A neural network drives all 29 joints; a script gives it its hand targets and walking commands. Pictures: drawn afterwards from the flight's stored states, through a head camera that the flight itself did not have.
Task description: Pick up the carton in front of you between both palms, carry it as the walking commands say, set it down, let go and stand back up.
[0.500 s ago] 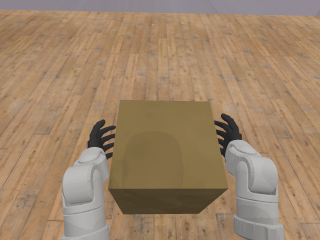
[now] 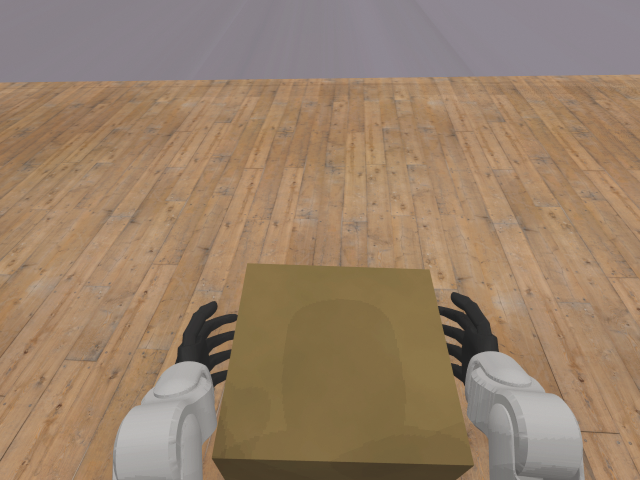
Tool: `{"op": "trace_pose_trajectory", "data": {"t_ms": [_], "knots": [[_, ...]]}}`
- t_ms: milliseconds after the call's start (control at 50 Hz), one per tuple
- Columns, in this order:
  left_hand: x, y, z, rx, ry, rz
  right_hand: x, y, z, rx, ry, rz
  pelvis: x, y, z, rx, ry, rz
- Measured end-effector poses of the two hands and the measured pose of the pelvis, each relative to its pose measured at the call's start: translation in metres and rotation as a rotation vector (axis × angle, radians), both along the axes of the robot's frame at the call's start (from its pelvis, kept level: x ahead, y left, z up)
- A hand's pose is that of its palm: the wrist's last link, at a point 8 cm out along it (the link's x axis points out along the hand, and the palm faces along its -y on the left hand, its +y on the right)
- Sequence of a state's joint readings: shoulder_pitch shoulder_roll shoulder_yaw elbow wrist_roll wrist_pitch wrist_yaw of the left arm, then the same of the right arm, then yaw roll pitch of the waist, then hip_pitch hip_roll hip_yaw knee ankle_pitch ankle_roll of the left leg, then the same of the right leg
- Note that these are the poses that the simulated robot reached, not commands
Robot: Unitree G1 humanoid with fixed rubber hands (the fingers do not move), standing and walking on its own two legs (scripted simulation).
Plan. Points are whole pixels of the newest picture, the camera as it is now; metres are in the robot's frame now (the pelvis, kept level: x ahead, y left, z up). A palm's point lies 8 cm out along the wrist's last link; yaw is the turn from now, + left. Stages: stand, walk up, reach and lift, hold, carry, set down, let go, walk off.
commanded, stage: carry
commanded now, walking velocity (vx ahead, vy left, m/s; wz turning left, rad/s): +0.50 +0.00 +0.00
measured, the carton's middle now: (332, 396) +0.25 +0.00 +0.02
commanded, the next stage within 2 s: none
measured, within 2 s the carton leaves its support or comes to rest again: neither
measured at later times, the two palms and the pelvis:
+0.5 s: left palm (225, 198) +0.56 +0.17 +0.10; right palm (403, 191) +0.55 -0.13 +0.10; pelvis +0.32 +0.03 +0.00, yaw -2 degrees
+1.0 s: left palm (251, 140) +0.77 +0.15 +0.09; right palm (393, 132) +0.78 -0.15 +0.10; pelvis +0.53 +0.00 -0.01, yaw +0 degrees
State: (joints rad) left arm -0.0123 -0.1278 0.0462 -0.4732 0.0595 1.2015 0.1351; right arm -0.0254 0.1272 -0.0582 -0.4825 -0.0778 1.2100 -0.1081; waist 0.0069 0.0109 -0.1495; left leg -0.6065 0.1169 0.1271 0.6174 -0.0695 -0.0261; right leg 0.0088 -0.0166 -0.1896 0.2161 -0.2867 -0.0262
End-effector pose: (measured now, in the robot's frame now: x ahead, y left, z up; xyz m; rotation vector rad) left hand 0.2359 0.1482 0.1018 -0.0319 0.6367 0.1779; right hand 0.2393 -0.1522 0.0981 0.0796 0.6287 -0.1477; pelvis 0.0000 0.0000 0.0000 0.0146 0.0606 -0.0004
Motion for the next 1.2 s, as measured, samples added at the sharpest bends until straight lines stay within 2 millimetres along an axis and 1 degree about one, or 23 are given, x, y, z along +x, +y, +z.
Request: {"op": "trace_pose_trajectory", "data": {"t_ms": [60,140,180,220,280,340,420,480,520,560,620,660,700,760,840,940,1000,1100,1200], "knots": [[0.046,0.010,-0.006,-0.010,-0.013,-0.007,0.045,0.010,-0.003,-0.011,-0.013,-0.006,0.046,0.011,-0.010,-0.008,-0.006,-0.008],[0.115,0.027,-0.029,-0.039,-0.008,-0.016,0.110,0.027,-0.018,-0.041,-0.008,-0.014,0.110,0.028,-0.029,0.006,-0.021,-0.027],[0.143,0.032,-0.038,-0.049,0.041,-0.023,0.135,0.032,-0.025,-0.050,0.041,-0.022,0.132,0.035,-0.027,0.007,-0.013,-0.039],[0.166,0.033,-0.041,-0.047,0.088,-0.039,0.153,0.033,-0.029,-0.046,0.089,-0.038,0.151,0.040,-0.019,-0.002,-0.008,-0.049],[0.198,0.032,-0.039,-0.043,0.118,-0.064,0.177,0.032,-0.027,-0.044,0.119,-0.063,0.183,0.044,-0.007,-0.013,-0.002,-0.052],[0.231,0.031,-0.031,-0.042,0.105,-0.076,0.207,0.032,-0.019,-0.043,0.107,-0.075,0.217,0.045,0.002,-0.023,0.003,-0.046],[0.277,0.030,-0.018,-0.040,0.058,-0.065,0.257,0.030,-0.006,-0.038,0.059,-0.065,0.269,0.041,0.006,-0.027,0.008,-0.039],[0.315,0.027,-0.008,-0.039,0.013,-0.045,0.300,0.027,0.002,-0.037,0.015,-0.045,0.310,0.034,0.004,-0.023,0.004,-0.034],[0.342,0.022,-0.005,-0.036,-0.011,-0.032,0.331,0.022,0.004,-0.035,-0.009,-0.031,0.338,0.026,0.000,-0.019,-0.001,-0.033],[0.370,0.015,-0.005,-0.030,-0.028,-0.023,0.362,0.015,0.002,-0.030,-0.027,-0.021,0.367,0.017,-0.007,-0.015,-0.011,-0.029],[0.414,0.001,-0.012,-0.008,-0.042,-0.015,0.410,0.001,-0.010,-0.011,-0.042,-0.011,0.410,0.002,-0.023,-0.014,-0.027,-0.016],[0.438,-0.006,-0.017,0.015,-0.003,-0.019,0.434,-0.005,-0.020,0.015,-0.002,-0.015,0.425,-0.002,-0.023,-0.030,-0.020,-0.008],[0.454,-0.008,-0.021,0.019,0.046,-0.013,0.451,-0.008,-0.027,0.022,0.047,-0.012,0.438,-0.005,-0.018,-0.025,-0.014,0.005],[0.471,-0.008,-0.023,0.017,0.086,0.000,0.471,-0.008,-0.028,0.020,0.087,0.002,0.457,-0.008,-0.009,-0.015,-0.006,0.013],[0.492,-0.004,-0.018,0.006,0.060,0.011,0.497,-0.004,-0.019,0.009,0.060,0.013,0.480,-0.008,-0.005,-0.018,-0.009,0.012],[0.521,0.002,-0.009,-0.017,0.006,0.011,0.525,0.002,-0.003,-0.018,0.007,0.015,0.516,-0.003,-0.006,-0.024,-0.015,0.002],[0.538,0.005,-0.008,-0.022,0.002,0.007,0.541,0.005,-0.001,-0.026,0.004,0.013,0.533,0.000,-0.007,-0.020,-0.009,0.001],[0.557,0.007,-0.014,-0.021,0.025,-0.005,0.557,0.007,-0.008,-0.025,0.026,0.002,0.551,0.004,-0.011,-0.018,-0.004,-0.002],[0.566,0.008,-0.025,-0.013,0.053,-0.017,0.562,0.008,-0.020,-0.030,0.054,-0.006,0.559,0.008,-0.013,-0.018,-0.001,-0.005]]}}
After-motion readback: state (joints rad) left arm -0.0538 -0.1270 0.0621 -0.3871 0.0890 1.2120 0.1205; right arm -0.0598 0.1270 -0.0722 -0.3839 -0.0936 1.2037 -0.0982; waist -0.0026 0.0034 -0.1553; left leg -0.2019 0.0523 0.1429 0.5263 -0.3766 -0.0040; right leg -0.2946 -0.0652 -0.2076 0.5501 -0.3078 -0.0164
